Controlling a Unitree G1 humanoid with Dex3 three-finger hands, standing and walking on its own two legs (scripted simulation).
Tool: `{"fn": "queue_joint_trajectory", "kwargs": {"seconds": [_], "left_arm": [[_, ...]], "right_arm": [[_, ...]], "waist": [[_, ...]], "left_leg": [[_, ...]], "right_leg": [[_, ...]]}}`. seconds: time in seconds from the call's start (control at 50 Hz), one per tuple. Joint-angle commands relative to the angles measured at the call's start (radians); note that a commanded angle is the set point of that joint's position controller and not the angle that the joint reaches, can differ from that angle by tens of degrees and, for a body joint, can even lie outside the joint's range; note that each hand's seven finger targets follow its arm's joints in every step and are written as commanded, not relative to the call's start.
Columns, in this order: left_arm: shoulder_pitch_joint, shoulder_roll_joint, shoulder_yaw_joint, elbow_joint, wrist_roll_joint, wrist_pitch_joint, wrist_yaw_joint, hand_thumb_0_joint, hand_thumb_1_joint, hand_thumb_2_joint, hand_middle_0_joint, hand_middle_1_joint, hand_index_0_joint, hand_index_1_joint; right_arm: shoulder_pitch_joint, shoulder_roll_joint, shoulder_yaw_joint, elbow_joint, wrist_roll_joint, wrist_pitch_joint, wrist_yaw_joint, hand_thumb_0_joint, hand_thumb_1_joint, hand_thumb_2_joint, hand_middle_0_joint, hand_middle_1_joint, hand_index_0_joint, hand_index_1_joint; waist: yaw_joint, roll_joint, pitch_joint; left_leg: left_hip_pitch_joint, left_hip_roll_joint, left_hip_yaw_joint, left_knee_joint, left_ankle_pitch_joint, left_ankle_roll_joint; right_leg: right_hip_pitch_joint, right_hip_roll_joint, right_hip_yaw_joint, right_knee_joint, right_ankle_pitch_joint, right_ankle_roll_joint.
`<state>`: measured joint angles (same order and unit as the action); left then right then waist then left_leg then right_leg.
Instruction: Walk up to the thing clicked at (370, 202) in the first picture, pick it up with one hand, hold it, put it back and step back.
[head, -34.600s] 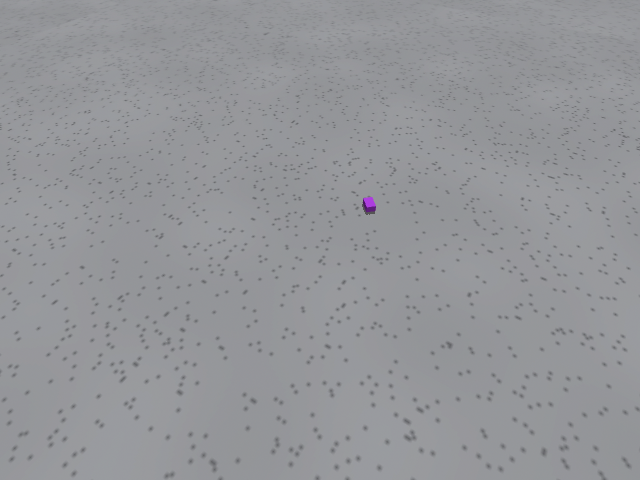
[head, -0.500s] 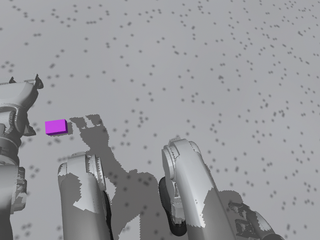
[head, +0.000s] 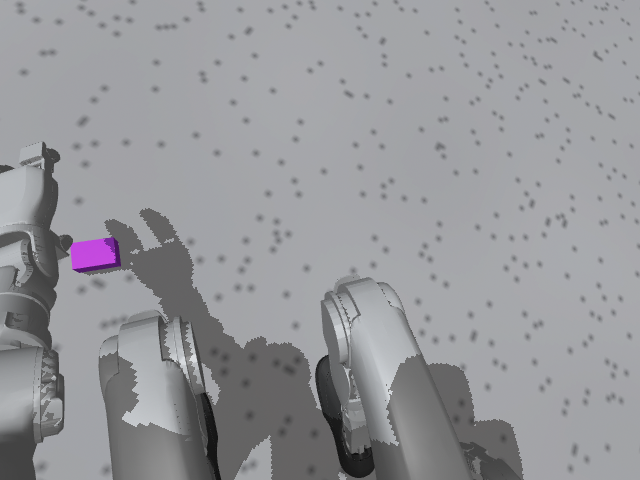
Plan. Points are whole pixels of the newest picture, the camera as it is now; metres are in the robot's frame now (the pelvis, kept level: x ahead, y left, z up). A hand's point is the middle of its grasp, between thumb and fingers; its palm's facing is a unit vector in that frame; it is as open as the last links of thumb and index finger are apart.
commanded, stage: home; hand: left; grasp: from above
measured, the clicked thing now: (96, 255) +0.45 +0.28 -0.32
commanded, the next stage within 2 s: none
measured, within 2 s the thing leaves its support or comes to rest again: neither
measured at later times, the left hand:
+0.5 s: hand out of the picture +0.28 +0.25 +0.08, palm faces -0.05 -0.87 -0.49, open 7.4 cm
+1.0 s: hand out of the picture +0.23 +0.23 +0.30, palm faces +0.21 -0.95 -0.22, open 7.4 cm
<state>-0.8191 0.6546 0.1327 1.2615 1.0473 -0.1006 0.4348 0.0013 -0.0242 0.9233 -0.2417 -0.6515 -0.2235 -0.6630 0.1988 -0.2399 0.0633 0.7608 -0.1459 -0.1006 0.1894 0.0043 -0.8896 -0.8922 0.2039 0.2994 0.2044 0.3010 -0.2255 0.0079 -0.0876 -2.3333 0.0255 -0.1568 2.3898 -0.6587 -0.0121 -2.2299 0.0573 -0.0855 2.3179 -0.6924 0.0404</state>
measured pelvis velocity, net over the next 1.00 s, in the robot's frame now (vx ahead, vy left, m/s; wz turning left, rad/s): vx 0.07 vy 0.01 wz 0.16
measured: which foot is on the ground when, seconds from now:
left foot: down 0.00-1.00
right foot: down 0.00-1.00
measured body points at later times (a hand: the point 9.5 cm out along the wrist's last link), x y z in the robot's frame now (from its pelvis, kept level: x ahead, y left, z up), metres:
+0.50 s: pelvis +0.01 +0.00 +0.19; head +0.15 +0.05 +0.61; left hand +0.28 +0.30 +0.11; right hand +0.25 -0.23 +0.09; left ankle +0.08 +0.13 -0.30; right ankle +0.10 -0.12 -0.30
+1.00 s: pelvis +0.07 +0.01 +0.36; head +0.11 +0.03 +0.81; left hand +0.22 +0.27 +0.31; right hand +0.24 -0.21 +0.28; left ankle +0.08 +0.13 -0.30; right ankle +0.10 -0.12 -0.30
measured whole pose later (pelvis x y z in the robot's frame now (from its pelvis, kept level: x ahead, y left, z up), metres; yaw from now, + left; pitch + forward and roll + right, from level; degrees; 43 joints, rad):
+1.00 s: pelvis +0.07 +0.01 +0.36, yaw +9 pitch +15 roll -4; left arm 0.40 0.23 0.05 -0.04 -0.07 0.42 0.08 0.01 0.90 0.90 -0.20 -0.30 -0.20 -0.30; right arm 0.30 -0.21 0.05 0.54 0.03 -0.16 -0.17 0.01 -0.90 -0.90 0.21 0.30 0.21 0.30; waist -0.08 0.05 -0.18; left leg -0.89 0.03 -0.06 1.13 -0.50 0.00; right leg -0.80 0.02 -0.04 1.05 -0.51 0.02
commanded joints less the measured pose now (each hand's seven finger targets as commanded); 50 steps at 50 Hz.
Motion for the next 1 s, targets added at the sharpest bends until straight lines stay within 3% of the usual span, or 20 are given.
{"fn": "queue_joint_trajectory", "kwargs": {"seconds": [0.0, 0.02, 0.06, 0.1, 0.14, 0.18, 0.2, 0.22, 0.24, 0.34, 0.4, 0.42, 0.48, 0.54, 0.56, 0.66, 0.7, 0.72, 0.8, 0.98], "left_arm": [[-0.120, 0.179, 0.005, -0.340, -0.203, 0.085, -0.084, 0.000, 0.510, 0.943, -0.225, -0.455, -0.215, -0.464], [-0.075, 0.179, 0.016, -0.417, -0.244, 0.096, -0.118, 0.000, 0.590, 0.995, -0.234, -0.467, -0.224, -0.476], [0.045, 0.087, -0.021, -0.459, -0.322, 0.122, -0.189, 0.000, 0.690, 0.947, -0.219, -0.405, -0.213, -0.411], [0.101, 0.082, -0.017, -0.591, -0.391, 0.128, -0.250, 0.000, 0.821, 0.973, -0.221, -0.385, -0.216, -0.389], [0.179, 0.033, -0.036, -0.668, -0.455, 0.139, -0.295, 0.000, 0.919, 0.954, -0.212, -0.338, -0.211, -0.340], [0.207, 0.019, -0.021, -0.767, -0.520, 0.146, -0.320, 0.000, 0.901, 0.902, -0.200, -0.301, -0.200, -0.301], [0.233, -0.022, -0.046, -0.795, -0.551, 0.147, -0.333, 0.000, 0.900, 0.900, -0.200, -0.300, -0.200, -0.300], [0.250, -0.009, -0.021, -0.839, -0.577, 0.148, -0.340, 0.000, 0.900, 0.900, -0.200, -0.300, -0.200, -0.299], [0.282, -0.041, -0.040, -0.849, -0.594, 0.151, -0.350, 0.000, 0.900, 0.900, -0.200, -0.300, -0.200, -0.300], [0.416, -0.095, -0.023, -1.018, -0.714, 0.183, -0.366, 0.000, 0.901, 0.903, -0.201, -0.302, -0.200, -0.302], [0.517, -0.119, -0.019, -1.086, -0.796, 0.231, -0.366, 0.000, 0.900, 0.901, -0.200, -0.300, -0.200, -0.300], [0.541, -0.144, -0.031, -1.099, -0.828, 0.247, -0.366, 0.000, 0.900, 0.901, -0.200, -0.300, -0.200, -0.300], [0.603, -0.149, -0.012, -1.186, -0.912, 0.285, -0.360, 0.000, 0.900, 0.901, -0.200, -0.301, -0.200, -0.301], [0.698, -0.171, -0.009, -1.240, -0.969, 0.332, -0.349, 0.000, 0.900, 0.900, -0.200, -0.300, -0.200, -0.300], [0.731, -0.202, -0.025, -1.243, -0.982, 0.348, -0.347, 0.000, 0.900, 0.900, -0.200, -0.300, -0.200, -0.300], [0.846, -0.241, -0.001, -1.289, -1.057, 0.410, -0.335, 0.000, 0.900, 0.900, -0.200, -0.300, -0.200, -0.300], [0.887, -0.269, -0.013, -1.310, -1.073, 0.421, -0.339, 0.000, 0.900, 0.900, -0.200, -0.300, -0.200, -0.300], [0.916, -0.266, 0.003, -1.314, -1.083, 0.427, -0.340, 0.000, 0.900, 0.900, -0.200, -0.300, -0.200, -0.300], [1.035, -0.295, -0.009, -1.379, -1.101, 0.452, -0.345, 0.000, 0.900, 0.900, -0.200, -0.300, -0.200, -0.300], [1.267, -0.338, -0.034, -1.533, -1.110, 0.493, -0.358, 0.000, 0.900, 0.900, -0.200, -0.301, -0.200, -0.301]], "right_arm": [[0.175, -0.266, -0.128, -0.057, 0.071, 0.001, -0.012, 0.000, -0.894, -0.898, 0.200, 0.299, 0.199, 0.299], [0.171, -0.267, -0.136, -0.076, 0.083, 0.008, -0.014, 0.000, -0.894, -0.898, 0.200, 0.299, 0.199, 0.299], [0.134, -0.247, -0.140, -0.098, 0.108, 0.020, -0.027, 0.000, -0.896, -0.898, 0.200, 0.300, 0.200, 0.300], [0.111, -0.232, -0.138, -0.123, 0.123, 0.029, -0.040, 0.000, -0.897, -0.899, 0.200, 0.300, 0.200, 0.300], [0.083, -0.213, -0.137, -0.148, 0.133, 0.033, -0.058, 0.000, -0.899, -0.899, 0.200, 0.300, 0.200, 0.300], [0.062, -0.208, -0.139, -0.177, 0.143, 0.034, -0.071, 0.000, -0.900, -0.900, 0.200, 0.300, 0.200, 0.300], [0.046, -0.200, -0.138, -0.184, 0.147, 0.033, -0.080, 0.000, -0.900, -0.900, 0.200, 0.300, 0.200, 0.300], [0.037, -0.203, -0.140, -0.195, 0.152, 0.031, -0.090, 0.000, -0.900, -0.900, 0.200, 0.300, 0.200, 0.300], [0.020, -0.198, -0.141, -0.203, 0.154, 0.027, -0.100, 0.000, -0.900, -0.900, 0.200, 0.300, 0.200, 0.300], [-0.037, -0.197, -0.142, -0.256, 0.167, 0.013, -0.154, 0.000, -0.900, -0.900, 0.200, 0.300, 0.200, 0.300], [-0.060, -0.191, -0.136, -0.280, 0.173, 0.007, -0.183, 0.000, -0.900, -0.900, 0.200, 0.300, 0.200, 0.300], [-0.067, -0.183, -0.134, -0.289, 0.175, 0.003, -0.191, 0.000, -0.900, -0.900, 0.200, 0.300, 0.200, 0.300], [-0.082, -0.169, -0.125, -0.307, 0.178, -0.009, -0.217, 0.000, -0.900, -0.900, 0.200, 0.300, 0.200, 0.300], [-0.079, -0.152, -0.114, -0.325, 0.185, -0.020, -0.242, 0.000, -0.900, -0.900, 0.200, 0.300, 0.200, 0.300], [-0.073, -0.144, -0.106, -0.318, 0.186, -0.024, -0.250, 0.000, -0.901, -0.900, 0.200, 0.299, 0.200, 0.299], [-0.048, -0.118, -0.079, -0.327, 0.192, -0.049, -0.295, 0.000, -0.901, -0.900, 0.200, 0.299, 0.200, 0.299], [-0.034, -0.113, -0.074, -0.324, 0.189, -0.064, -0.314, 0.000, -0.901, -0.899, 0.200, 0.299, 0.200, 0.299], [-0.027, -0.111, -0.072, -0.326, 0.189, -0.071, -0.322, 0.000, -0.901, -0.899, 0.200, 0.299, 0.200, 0.299], [0.011, -0.097, -0.064, -0.345, 0.184, -0.091, -0.349, 0.000, -0.901, -0.899, 0.200, 0.299, 0.200, 0.299], [0.053, -0.078, -0.066, -0.387, 0.168, -0.130, -0.383, 0.000, -0.901, -0.899, 0.199, 0.299, 0.200, 0.299]], "waist": [[0.103, 0.294, -0.794], [0.113, 0.265, -0.832], [0.103, 0.160, -0.743], [0.113, 0.108, -0.722], [0.122, 0.071, -0.688], [0.134, 0.063, -0.682], [0.125, 0.078, -0.636], [0.140, 0.087, -0.630], [0.138, 0.100, -0.605], [0.163, 0.151, -0.592], [0.166, 0.147, -0.581], [0.152, 0.131, -0.556], [0.157, 0.134, -0.566], [0.150, 0.108, -0.535], [0.143, 0.103, -0.509], [0.149, 0.080, -0.428], [0.143, 0.103, -0.392], [0.151, 0.099, -0.386], [0.158, 0.105, -0.351], [0.168, 0.070, -0.235]], "left_leg": [[0.671, -0.016, 0.113, -0.393, 0.142, 0.040], [0.670, -0.019, 0.111, -0.416, 0.134, 0.043], [0.637, -0.017, 0.109, -0.441, 0.126, 0.053], [0.623, -0.015, 0.104, -0.467, 0.139, 0.059], [0.653, -0.011, 0.111, -0.498, 0.157, 0.063], [0.698, -0.008, 0.105, -0.545, 0.140, 0.059], [0.719, -0.008, 0.102, -0.575, 0.116, 0.057], [0.759, -0.005, 0.092, -0.612, 0.092, 0.053], [0.787, -0.002, 0.089, -0.640, 0.077, 0.048], [0.964, 0.003, 0.056, -0.800, 0.010, 0.035], [1.058, 0.003, 0.047, -0.879, 0.018, 0.031], [1.068, 0.001, 0.050, -0.899, 0.012, 0.034], [1.146, -0.003, 0.062, -0.957, 0.032, 0.035], [1.210, -0.009, 0.077, -1.019, 0.059, 0.038], [1.235, -0.008, 0.071, -1.051, 0.074, 0.036], [1.346, -0.006, 0.065, -1.173, 0.132, 0.034], [1.405, -0.004, 0.059, -1.231, 0.161, 0.029], [1.434, -0.003, 0.056, -1.252, 0.185, 0.028], [1.550, -0.007, 0.071, -1.337, 0.303, 0.023], [1.712, -0.013, 0.100, -1.487, 0.434, 0.020]], "right_leg": [[0.457, 0.017, -0.046, -0.379, 0.230, -0.079], [0.515, 0.017, -0.037, -0.398, 0.226, -0.078], [0.553, 0.018, -0.027, -0.454, 0.233, -0.069], [0.609, 0.016, -0.012, -0.482, 0.253, -0.064], [0.655, 0.016, 0.002, -0.534, 0.266, -0.062], [0.684, 0.010, 0.012, -0.573, 0.239, -0.064], [0.670, 0.007, 0.014, -0.599, 0.212, -0.067], [0.674, 0.003, 0.014, -0.615, 0.183, -0.071], [0.673, 0.001, 0.016, -0.630, 0.167, -0.073], [0.720, -0.011, 0.020, -0.715, 0.112, -0.077], [0.785, -0.015, 0.026, -0.780, 0.117, -0.073], [0.808, -0.016, 0.029, -0.812, 0.108, -0.070], [0.901, -0.019, 0.043, -0.888, 0.117, -0.067], [1.010, -0.021, 0.053, -0.987, 0.136, -0.064], [1.037, -0.024, 0.053, -1.009, 0.146, -0.064], [1.185, -0.024, 0.053, -1.140, 0.194, -0.063], [1.231, -0.026, 0.051, -1.181, 0.221, -0.062], [1.257, -0.025, 0.047, -1.199, 0.241, -0.061], [1.377, -0.022, 0.040, -1.294, 0.337, -0.059], [1.578, -0.014, 0.022, -1.473, 0.447, -0.049]]}}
